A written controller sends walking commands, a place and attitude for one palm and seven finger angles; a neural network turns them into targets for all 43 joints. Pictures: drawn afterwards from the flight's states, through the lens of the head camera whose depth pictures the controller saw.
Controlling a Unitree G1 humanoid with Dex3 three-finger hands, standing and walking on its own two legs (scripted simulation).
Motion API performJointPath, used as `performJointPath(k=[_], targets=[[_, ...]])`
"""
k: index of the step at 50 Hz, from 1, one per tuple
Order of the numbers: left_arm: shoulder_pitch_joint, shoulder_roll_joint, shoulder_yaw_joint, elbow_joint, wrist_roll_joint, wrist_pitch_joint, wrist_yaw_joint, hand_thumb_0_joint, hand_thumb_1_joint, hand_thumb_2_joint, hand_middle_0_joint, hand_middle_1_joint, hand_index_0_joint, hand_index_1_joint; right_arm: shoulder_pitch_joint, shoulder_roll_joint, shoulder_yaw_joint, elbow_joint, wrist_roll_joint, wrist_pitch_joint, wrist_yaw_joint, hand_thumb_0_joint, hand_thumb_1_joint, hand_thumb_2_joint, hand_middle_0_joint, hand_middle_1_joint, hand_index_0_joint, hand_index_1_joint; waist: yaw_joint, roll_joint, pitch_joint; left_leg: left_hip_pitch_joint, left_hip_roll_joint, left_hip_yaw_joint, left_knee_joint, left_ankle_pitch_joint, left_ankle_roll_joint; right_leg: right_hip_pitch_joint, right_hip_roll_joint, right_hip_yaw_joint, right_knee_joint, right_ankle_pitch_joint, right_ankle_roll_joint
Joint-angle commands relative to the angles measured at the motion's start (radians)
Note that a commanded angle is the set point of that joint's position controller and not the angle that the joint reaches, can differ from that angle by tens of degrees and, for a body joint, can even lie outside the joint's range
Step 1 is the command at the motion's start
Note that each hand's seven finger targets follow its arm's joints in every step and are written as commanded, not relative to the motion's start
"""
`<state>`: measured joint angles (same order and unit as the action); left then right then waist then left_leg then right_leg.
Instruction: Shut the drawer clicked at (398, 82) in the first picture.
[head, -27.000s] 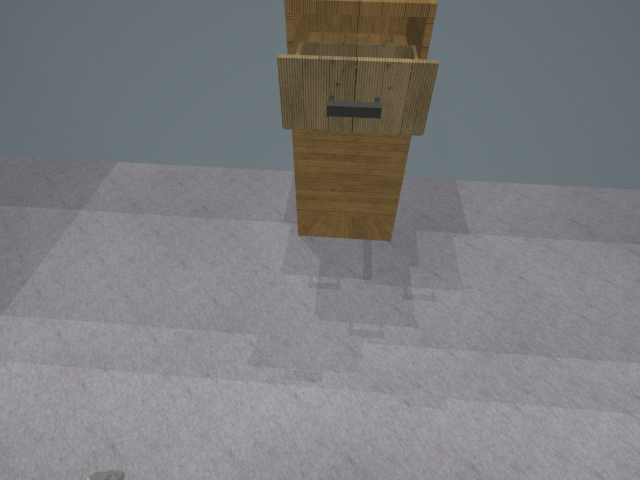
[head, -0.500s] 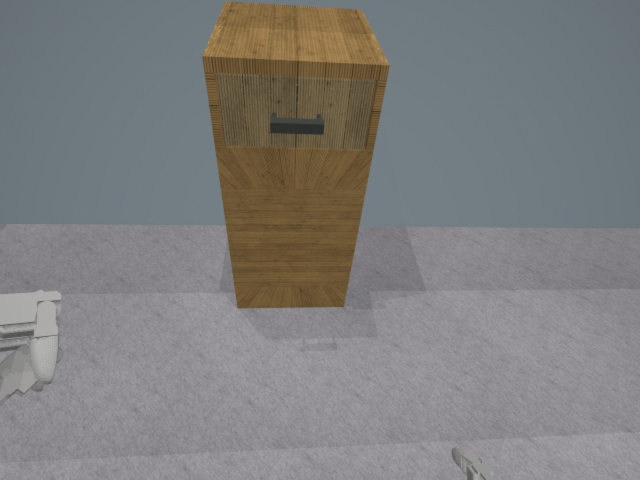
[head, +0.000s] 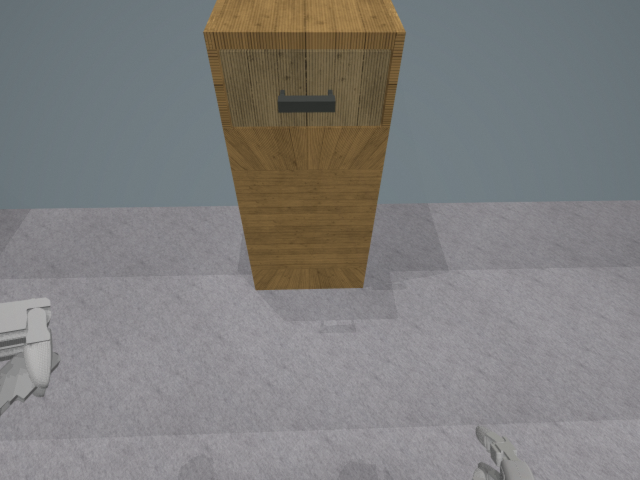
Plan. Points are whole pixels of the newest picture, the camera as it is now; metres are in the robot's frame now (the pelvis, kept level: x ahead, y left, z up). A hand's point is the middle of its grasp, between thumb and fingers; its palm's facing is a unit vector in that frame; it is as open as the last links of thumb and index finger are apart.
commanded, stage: stop stepping back and stand still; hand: left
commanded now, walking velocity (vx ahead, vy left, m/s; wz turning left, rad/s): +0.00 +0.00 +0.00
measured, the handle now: (306, 98) +0.86 +0.08 +0.03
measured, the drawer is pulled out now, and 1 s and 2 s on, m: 0.00 0.00 0.00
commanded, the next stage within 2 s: let the arm hang, fingers relaxed in 0.36 s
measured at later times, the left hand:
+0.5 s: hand (58, 351) +0.21 +0.26 +0.13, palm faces +0.26 -0.81 -0.52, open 3.2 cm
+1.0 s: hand out of the picture -0.07 +0.23 -0.16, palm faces +0.03 -0.97 -0.23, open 4.9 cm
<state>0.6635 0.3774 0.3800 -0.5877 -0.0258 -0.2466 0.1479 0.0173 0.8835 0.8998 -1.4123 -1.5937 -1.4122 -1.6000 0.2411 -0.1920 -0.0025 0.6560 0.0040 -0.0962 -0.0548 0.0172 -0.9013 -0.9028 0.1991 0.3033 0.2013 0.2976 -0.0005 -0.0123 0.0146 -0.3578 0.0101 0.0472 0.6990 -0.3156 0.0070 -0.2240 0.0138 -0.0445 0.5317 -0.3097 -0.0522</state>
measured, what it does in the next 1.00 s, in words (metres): stands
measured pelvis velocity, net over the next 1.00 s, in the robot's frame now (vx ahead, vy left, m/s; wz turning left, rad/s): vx -0.01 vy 0.04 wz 0.02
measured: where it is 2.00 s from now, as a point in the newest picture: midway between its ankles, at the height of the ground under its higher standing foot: outside the picture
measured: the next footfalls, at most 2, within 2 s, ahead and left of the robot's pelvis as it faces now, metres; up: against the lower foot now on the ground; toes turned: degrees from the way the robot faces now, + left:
none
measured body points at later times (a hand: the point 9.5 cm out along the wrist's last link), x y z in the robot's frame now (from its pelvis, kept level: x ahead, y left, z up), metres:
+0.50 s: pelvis +0.01 +0.02 +0.00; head +0.03 +0.02 +0.45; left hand +0.19 +0.30 +0.16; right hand +0.20 -0.21 -0.08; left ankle +0.03 +0.12 -0.74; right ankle -0.02 -0.09 -0.74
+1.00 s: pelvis -0.01 +0.04 +0.01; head +0.02 +0.04 +0.46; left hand -0.07 +0.28 -0.14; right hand -0.05 -0.18 -0.15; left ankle +0.03 +0.12 -0.74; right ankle -0.02 -0.09 -0.74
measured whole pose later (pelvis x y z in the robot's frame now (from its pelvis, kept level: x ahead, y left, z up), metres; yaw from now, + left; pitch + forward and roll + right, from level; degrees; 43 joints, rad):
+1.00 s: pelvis -0.01 +0.04 +0.01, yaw +1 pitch +0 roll -1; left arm 0.35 0.20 0.00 1.14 0.01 0.02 0.02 0.01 0.91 0.90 -0.65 -0.81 -0.64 -0.81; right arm 0.34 -0.15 0.00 1.11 -0.01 0.02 -0.03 0.01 -0.91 -0.90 0.20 0.30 0.20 0.30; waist 0.00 0.01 0.07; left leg -0.25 -0.02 0.05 0.42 -0.17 0.05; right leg -0.17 -0.01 -0.05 0.41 -0.23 0.00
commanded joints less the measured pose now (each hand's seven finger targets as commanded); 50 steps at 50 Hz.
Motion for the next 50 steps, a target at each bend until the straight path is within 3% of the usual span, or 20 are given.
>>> performJointPath(k=[1,2,3,5,7,10,22,23,24,25,27,29,31,34,36,39,42,47,50], targets=[[-0.040,0.150,0.098,-0.168,-0.016,-0.052,0.029,0.000,0.900,0.900,-1.400,-1.600,-1.400,-1.600,-0.135,-0.125,-0.045,-0.174,0.001,-0.069,-0.022,0.000,-0.900,-0.900,0.200,0.300,0.200,0.300,0.003,0.024,-0.083,0.220,0.098,-0.081,-0.297,0.341,0.046,0.009,-0.127,0.104,-0.035,0.314,0.034],[-0.052,0.160,0.100,-0.188,-0.012,-0.055,0.024,0.000,0.900,0.900,-1.400,-1.600,-1.400,-1.600,-0.132,-0.142,-0.052,-0.181,0.004,-0.068,-0.021,0.000,-0.900,-0.900,0.200,0.300,0.200,0.300,0.010,0.062,-0.100,0.252,0.150,-0.137,-0.285,0.385,0.069,-0.021,-0.093,0.092,-0.034,0.234,0.064],[-0.040,0.153,0.093,-0.165,-0.006,-0.049,0.020,0.000,0.900,0.900,-1.400,-1.600,-1.400,-1.600,-0.125,-0.146,-0.055,-0.183,0.010,-0.065,-0.021,0.000,-0.900,-0.900,0.200,0.300,0.200,0.300,0.007,0.048,-0.085,0.230,0.153,-0.139,-0.262,0.405,0.071,-0.015,-0.068,0.090,-0.054,0.233,0.071],[-0.044,0.177,0.118,-0.198,-0.002,-0.050,0.018,0.000,0.900,0.900,-1.400,-1.600,-1.400,-1.600,-0.133,-0.124,-0.041,-0.178,0.005,-0.062,-0.018,0.000,-0.900,-0.900,0.200,0.300,0.200,0.300,-0.002,0.114,-0.102,0.209,0.129,-0.125,-0.256,0.488,0.059,0.043,-0.074,0.074,-0.048,0.349,0.057],[-0.015,0.173,0.118,-0.205,-0.008,-0.053,0.018,0.000,0.900,0.900,-1.400,-1.600,-1.400,-1.600,-0.123,-0.123,-0.042,-0.184,0.008,-0.057,-0.013,0.000,-0.900,-0.900,0.200,0.300,0.200,0.300,-0.002,0.055,-0.139,0.213,0.112,-0.097,-0.233,0.522,0.043,0.097,-0.078,0.078,-0.063,0.430,0.050],[0.046,0.174,0.127,-0.212,-0.018,-0.049,0.017,0.000,0.900,0.900,-1.400,-1.600,-1.400,-1.600,-0.125,-0.126,-0.047,-0.200,0.010,-0.048,-0.008,0.000,-0.900,-0.900,0.200,0.300,0.200,0.300,-0.004,0.057,-0.171,0.228,0.092,-0.066,-0.215,0.565,0.031,0.127,-0.092,0.087,-0.066,0.534,0.043],[0.026,0.154,0.101,-0.167,-0.030,-0.025,0.013,0.000,0.900,0.900,-1.400,-1.600,-1.400,-1.600,-0.140,-0.123,-0.040,-0.220,0.008,-0.020,-0.025,0.000,-0.900,-0.900,0.200,0.300,0.200,0.300,-0.003,0.055,-0.126,0.219,0.092,-0.073,-0.289,0.378,0.026,0.075,-0.077,0.101,-0.138,0.370,0.046],[-0.157,0.052,-0.277,0.658,0.077,0.118,-0.128,0.000,0.900,0.900,-1.400,-1.600,-1.400,-1.600,-0.178,-0.319,-0.090,0.014,0.010,-0.078,0.073,0.000,-0.900,-0.900,0.200,0.300,0.200,0.300,-0.042,0.068,-0.042,0.121,0.114,-0.084,-0.123,0.479,0.034,-0.074,-0.153,0.032,0.019,0.439,0.026],[-0.153,0.018,-0.253,0.687,0.061,0.200,-0.144,0.000,0.900,0.900,-1.360,-1.557,-1.360,-1.557,-0.089,-0.244,-0.088,0.008,0.016,-0.010,0.075,0.000,-0.900,-0.900,0.200,0.300,0.200,0.300,-0.031,0.067,-0.125,0.151,0.110,-0.081,-0.143,0.410,0.029,-0.082,-0.135,0.085,-0.004,0.297,0.026],[-0.190,-0.015,-0.278,0.726,0.066,0.215,-0.145,0.000,0.900,0.900,-1.320,-1.513,-1.320,-1.513,-0.068,-0.213,-0.077,0.010,0.003,0.009,0.072,0.000,-0.900,-0.900,0.200,0.300,0.200,0.300,-0.021,-0.004,-0.131,0.119,0.127,-0.109,-0.146,0.332,0.042,-0.090,-0.121,0.072,0.001,0.190,0.025],[-0.252,-0.013,-0.289,0.836,0.063,0.228,-0.148,0.000,0.900,0.900,-1.240,-1.427,-1.240,-1.427,-0.079,-0.205,-0.049,0.004,-0.017,0.036,0.065,0.000,-0.900,-0.900,0.200,0.300,0.200,0.300,-0.008,-0.094,-0.094,0.036,0.125,-0.165,-0.189,0.198,0.072,-0.067,-0.112,0.076,-0.027,0.090,0.023],[-0.333,0.003,-0.298,0.970,0.062,0.234,-0.145,0.000,0.900,0.900,-1.160,-1.340,-1.160,-1.340,-0.088,-0.205,-0.045,0.027,-0.026,0.056,0.058,0.000,-0.900,-0.900,0.200,0.300,0.200,0.300,-0.009,-0.194,-0.045,0.045,0.089,-0.151,-0.185,0.193,0.061,-0.072,-0.135,0.113,-0.088,0.108,-0.001],[-0.379,-0.011,-0.319,1.114,0.054,0.246,-0.138,0.000,0.900,0.900,-1.080,-1.253,-1.080,-1.253,-0.076,-0.170,-0.032,0.076,-0.032,0.080,0.058,0.000,-0.900,-0.900,0.200,0.300,0.200,0.300,-0.014,-0.106,-0.008,0.076,0.071,-0.131,-0.211,0.202,0.046,-0.089,-0.144,0.123,-0.113,0.082,-0.015],[-0.392,-0.020,-0.341,1.308,0.043,0.251,-0.131,0.000,0.900,0.900,-0.960,-1.123,-0.960,-1.123,-0.063,-0.153,-0.016,0.158,-0.031,0.090,0.051,0.000,-0.900,-0.900,0.200,0.300,0.200,0.300,-0.003,0.082,0.001,0.073,0.086,-0.153,-0.307,0.181,0.047,-0.019,-0.106,0.107,-0.123,0.046,0.006],[-0.373,-0.024,-0.348,1.412,0.039,0.247,-0.130,0.000,0.900,0.900,-0.880,-1.037,-0.880,-1.037,-0.044,-0.138,-0.011,0.209,-0.026,0.090,0.045,0.000,-0.900,-0.900,0.200,0.300,0.200,0.300,0.005,0.108,-0.007,0.076,0.087,-0.154,-0.336,0.150,0.045,0.023,-0.105,0.104,-0.149,0.045,0.007],[-0.335,-0.065,-0.345,1.526,0.036,0.244,-0.126,0.000,0.900,0.900,-0.760,-0.907,-0.760,-0.907,0.003,-0.102,-0.014,0.275,-0.027,0.094,0.034,0.000,-0.900,-0.900,0.200,0.300,0.200,0.300,0.005,0.195,-0.018,0.104,0.087,-0.143,-0.362,0.087,0.043,0.042,-0.105,0.094,-0.184,0.044,-0.001],[-0.327,-0.074,-0.356,1.597,0.033,0.242,-0.126,0.000,0.900,0.900,-0.640,-0.777,-0.640,-0.777,0.057,-0.093,-0.017,0.327,-0.021,0.098,0.028,0.000,-0.900,-0.900,0.200,0.300,0.200,0.300,-0.002,0.114,-0.013,0.132,0.092,-0.147,-0.368,0.085,0.044,0.038,-0.105,0.087,-0.205,0.047,-0.003],[-0.301,-0.096,-0.368,1.678,0.031,0.242,-0.120,0.000,0.900,0.900,-0.440,-0.560,-0.440,-0.560,0.126,-0.071,-0.017,0.397,-0.016,0.099,0.021,0.000,-0.900,-0.900,0.200,0.300,0.200,0.300,-0.006,0.039,0.027,0.155,0.102,-0.149,-0.389,0.098,0.050,0.014,-0.102,0.071,-0.207,0.047,0.001],[-0.278,-0.106,-0.369,1.707,0.032,0.241,-0.115,0.000,0.900,0.900,-0.320,-0.430,-0.320,-0.430,0.149,-0.059,-0.019,0.422,-0.014,0.100,0.020,0.000,-0.900,-0.900,0.200,0.300,0.200,0.300,-0.003,0.023,0.036,0.156,0.101,-0.139,-0.393,0.093,0.051,0.009,-0.103,0.070,-0.209,0.040,0.002]])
